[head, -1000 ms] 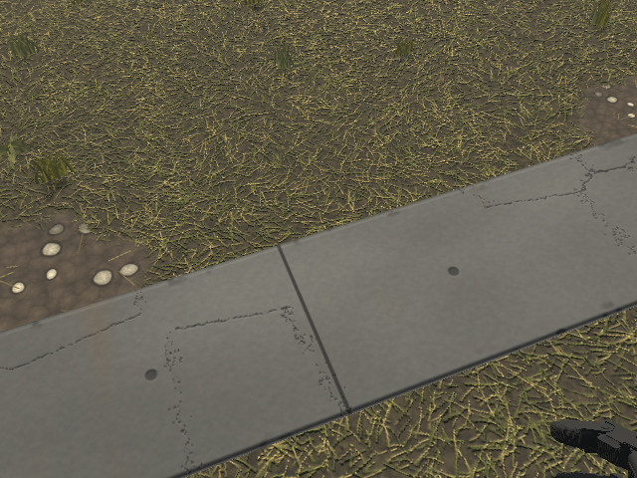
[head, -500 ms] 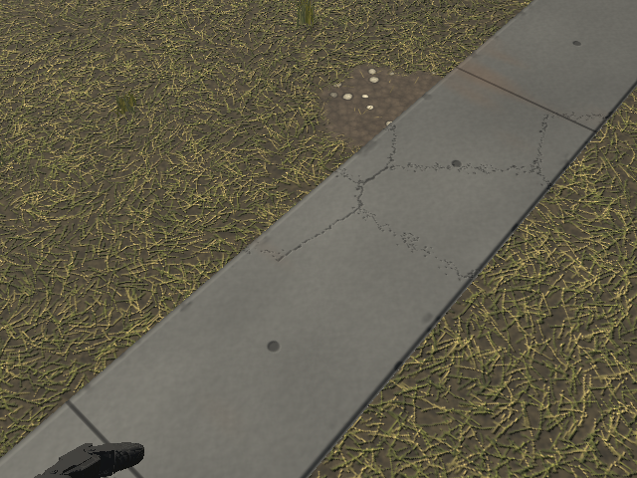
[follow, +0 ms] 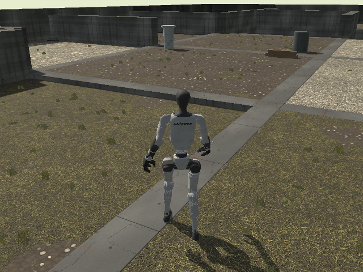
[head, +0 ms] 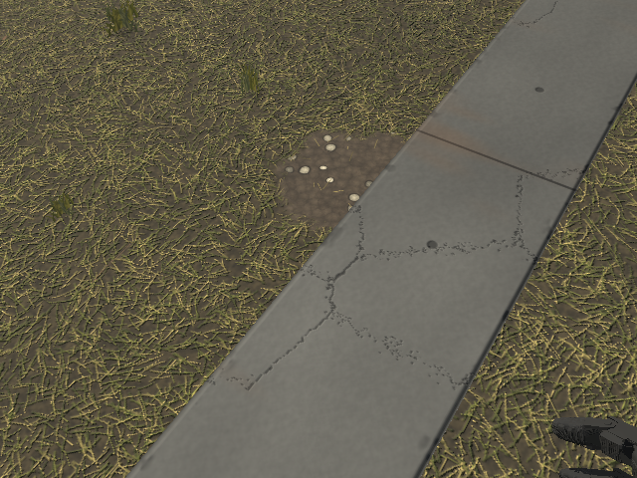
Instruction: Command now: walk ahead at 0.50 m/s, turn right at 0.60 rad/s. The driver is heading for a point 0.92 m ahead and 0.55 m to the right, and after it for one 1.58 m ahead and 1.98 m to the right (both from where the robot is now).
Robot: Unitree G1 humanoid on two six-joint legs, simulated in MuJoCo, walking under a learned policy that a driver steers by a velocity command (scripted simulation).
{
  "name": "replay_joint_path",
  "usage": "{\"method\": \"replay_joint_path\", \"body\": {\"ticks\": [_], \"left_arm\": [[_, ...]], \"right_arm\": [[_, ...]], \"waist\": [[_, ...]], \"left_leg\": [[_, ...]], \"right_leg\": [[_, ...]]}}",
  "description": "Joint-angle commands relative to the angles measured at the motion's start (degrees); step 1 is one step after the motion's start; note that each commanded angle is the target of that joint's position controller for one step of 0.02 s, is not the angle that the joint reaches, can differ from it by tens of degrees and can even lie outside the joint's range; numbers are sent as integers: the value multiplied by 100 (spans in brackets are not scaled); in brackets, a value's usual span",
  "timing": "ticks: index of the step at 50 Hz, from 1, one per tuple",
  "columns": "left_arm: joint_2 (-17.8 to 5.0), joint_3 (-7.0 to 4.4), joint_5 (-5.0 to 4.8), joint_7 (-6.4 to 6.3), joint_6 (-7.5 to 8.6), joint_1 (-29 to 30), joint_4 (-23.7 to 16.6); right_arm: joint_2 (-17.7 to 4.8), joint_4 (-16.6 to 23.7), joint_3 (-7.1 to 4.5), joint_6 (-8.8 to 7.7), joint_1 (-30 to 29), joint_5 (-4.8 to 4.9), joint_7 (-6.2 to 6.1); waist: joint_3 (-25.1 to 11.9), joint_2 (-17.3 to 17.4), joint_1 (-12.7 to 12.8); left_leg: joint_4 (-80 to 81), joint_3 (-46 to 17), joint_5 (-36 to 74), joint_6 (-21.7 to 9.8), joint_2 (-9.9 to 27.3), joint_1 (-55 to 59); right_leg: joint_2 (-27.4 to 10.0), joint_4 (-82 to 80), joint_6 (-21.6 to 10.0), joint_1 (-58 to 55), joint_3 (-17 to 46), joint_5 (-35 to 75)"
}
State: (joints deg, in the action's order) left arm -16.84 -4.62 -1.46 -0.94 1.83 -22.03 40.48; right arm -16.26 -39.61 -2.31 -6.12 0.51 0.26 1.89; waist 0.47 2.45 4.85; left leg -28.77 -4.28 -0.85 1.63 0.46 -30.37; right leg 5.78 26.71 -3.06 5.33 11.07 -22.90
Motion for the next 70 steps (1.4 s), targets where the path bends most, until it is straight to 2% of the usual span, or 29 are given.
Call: {"method": "replay_joint_path", "body": {"ticks": [1,2,3,4,5,6,9,14,22,25,27,28,29,30,31,32,34,38,43,48,51,52,53,54,55,57,61,64,70], "left_arm": [[-580,-135,25,-20,23,243,-386],[-227,-1,114,-8,41,188,-500],[17,82,-70,-9,99,-652,-646],[-603,-17,-127,-27,106,-585,-482],[-901,-105,-84,-18,71,89,-535],[-868,-113,-14,-26,40,435,-599],[-574,-119,-31,53,-16,555,-676],[-292,-31,18,83,-84,950,-799],[-163,52,-20,373,6,2165,-1069],[-432,-84,27,414,-30,1947,-1117],[-902,-371,26,347,-80,458,-737],[-1371,-546,-4,227,-144,-439,-534],[-1957,-561,-46,227,-56,-113,-634],[-1393,-407,-16,263,33,-306,-741],[-1128,-309,32,279,123,-97,-654],[-983,-251,23,274,160,240,-666],[-726,-149,120,232,164,835,-806],[-842,-168,100,102,203,802,-684],[-954,-202,34,0,142,372,-431],[-896,-200,-16,-28,75,72,-232],[-663,-130,31,-16,22,215,-270],[-320,6,121,3,38,184,-360],[7,110,-43,1,91,-693,-443],[-512,49,-95,-14,115,-719,-264],[-824,-36,-73,-5,100,-71,-295],[-750,-39,82,-3,122,708,-497],[-324,52,76,75,108,659,-477],[-161,161,142,123,157,1150,-600],[-186,201,47,264,258,2141,-763]], "right_arm": [[-903,221,-382,-151,700,-32,-51],[-1238,165,-474,-166,1562,-113,-101],[-1666,-36,-577,-89,2038,-168,-74],[-1130,53,-475,-64,1942,-15,-48],[-773,113,-377,-20,1702,-2,-85],[-677,141,-324,24,1422,-66,-101],[-445,40,-255,20,1141,-108,-140],[-754,-222,-375,-38,1296,-68,-169],[-1106,-509,-460,152,1638,67,-216],[-1343,-533,-535,260,1615,175,-245],[-1316,-487,-511,332,1516,214,-285],[-968,-374,-372,306,1643,23,-297],[-232,17,-110,144,2091,-158,-212],[-779,65,-199,-54,1353,75,-144],[-969,208,-246,-152,919,239,-115],[-880,168,-214,-198,914,147,-152],[-927,81,-266,-133,1074,-47,-171],[-670,128,-211,61,910,-131,-175],[-409,395,-86,31,-194,-72,-96],[-689,534,-196,-59,-390,23,-3],[-907,333,-357,-130,642,-20,-57],[-1195,262,-432,-153,1515,-128,-95],[-1646,10,-555,-85,2082,-196,-65],[-1144,12,-457,-68,2126,-11,-12],[-786,48,-361,-36,1873,18,-34],[-604,34,-274,31,1410,-83,-51],[-530,-142,-225,-37,1409,-28,-63],[-823,-263,-296,-15,1526,25,-90],[-1043,-528,-318,133,2015,126,-110]], "waist": [[-514,-936,-748],[-1317,-276,-1069],[-1983,1733,-688],[-1630,1169,-831],[-916,594,-993],[-519,216,-905],[-64,459,-601],[39,188,-609],[417,126,-989],[160,326,-675],[-657,221,189],[-1187,-501,490],[-1800,-1883,-308],[-2115,-1109,237],[-1252,-898,213],[-841,-449,-63],[-461,-522,-497],[-209,-461,-596],[27,-624,-165],[16,-804,-149],[-435,-925,-692],[-1260,-394,-1036],[-1991,1553,-702],[-1725,1225,-828],[-952,605,-988],[-159,81,-837],[-77,371,-529],[-8,210,-633],[148,242,-973]], "left_leg": [[245,41,-266,-357,106,1871],[160,-926,-413,-713,1115,3356],[788,-3728,-1755,-1698,2372,5036],[1078,-4239,-3128,-1655,2417,4860],[1149,-3247,-3092,-1391,2156,4178],[1220,-2471,-2379,-1238,1909,3450],[1626,-1124,-1134,-1119,1420,2373],[1940,-141,70,-1293,1556,2516],[1876,1143,647,-943,1519,3095],[1032,1444,2931,-792,1591,3517],[-979,1747,3797,-554,1336,2982],[-2817,1740,1563,-291,1083,1442],[-4675,974,-3357,-2,-99,-962],[-5116,-57,-3224,-92,-4,-1576],[-4929,-9,-2640,-211,216,-1911],[-4429,-27,-2157,-238,453,-1602],[-3763,-72,-1712,-136,688,-830],[-2796,132,-1147,196,567,-562],[-732,190,538,270,136,-35],[-26,-45,159,39,-6,266],[296,85,-245,-347,51,1761],[136,-734,-400,-716,950,3219],[731,-3496,-1711,-1719,2189,5065],[1132,-4320,-3137,-1728,2301,5009],[1228,-3461,-3129,-1492,2051,4342],[1366,-2200,-1782,-1351,1597,3022],[1773,-1180,-443,-1432,1286,2336],[1988,-728,35,-1494,1295,2298],[1918,-138,85,-1218,1216,2399]], "right_leg": [[-988,539,-521,610,1049,1960],[-611,2170,-280,1323,549,1133],[65,4043,96,3359,-134,-1214],[-404,4849,192,4080,24,-987],[-606,5025,230,4242,-94,-434],[-791,4912,251,4039,-270,-24],[-1140,4302,237,3480,-381,462],[-1274,3397,364,3812,-486,1159],[-1081,1230,126,3287,-1208,2177],[-664,961,-210,2589,-1594,1331],[-167,478,-598,470,-1772,1559],[-913,434,-947,-1336,-500,1600],[-2291,-260,-2050,-2882,2881,364],[-2429,-952,-1989,-2914,3474,-233],[-2285,-1039,-1724,-2281,2687,258],[-2042,-1020,-1540,-1440,2057,837],[-1676,-1186,-1401,-209,1290,1858],[-1416,-1401,-1427,689,686,2735],[-1036,-1270,-1021,1033,369,2034],[-1343,-573,-860,386,1129,1677],[-1022,479,-555,444,1128,2239],[-703,1999,-334,1050,665,1643],[115,3928,110,3092,-74,-859],[-268,4730,190,3848,103,-993],[-459,4938,230,4045,37,-465],[-765,4521,224,3810,-223,142],[-1045,3487,224,3261,-501,381],[-1161,2442,297,3262,-706,1093],[-908,792,302,2600,-1026,2222]]}}
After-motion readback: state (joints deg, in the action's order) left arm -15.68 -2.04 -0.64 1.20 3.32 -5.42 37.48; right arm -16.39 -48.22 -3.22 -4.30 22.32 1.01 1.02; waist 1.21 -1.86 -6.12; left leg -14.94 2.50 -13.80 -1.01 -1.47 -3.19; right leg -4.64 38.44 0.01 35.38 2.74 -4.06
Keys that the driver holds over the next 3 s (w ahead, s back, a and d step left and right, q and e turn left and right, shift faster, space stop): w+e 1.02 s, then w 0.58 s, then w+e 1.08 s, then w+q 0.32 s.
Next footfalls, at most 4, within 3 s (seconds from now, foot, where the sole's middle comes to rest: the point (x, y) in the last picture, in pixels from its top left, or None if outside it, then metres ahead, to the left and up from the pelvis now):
0.04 left None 0.19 0.13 -0.77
0.56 right None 0.41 -0.19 -0.77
1.04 left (440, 358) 0.76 -0.15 -0.77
1.52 right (605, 361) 0.77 -0.52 -0.77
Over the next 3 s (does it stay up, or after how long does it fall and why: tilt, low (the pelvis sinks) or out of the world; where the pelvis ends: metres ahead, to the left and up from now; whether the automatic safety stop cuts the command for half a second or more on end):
stays up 1.14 -1.00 0.00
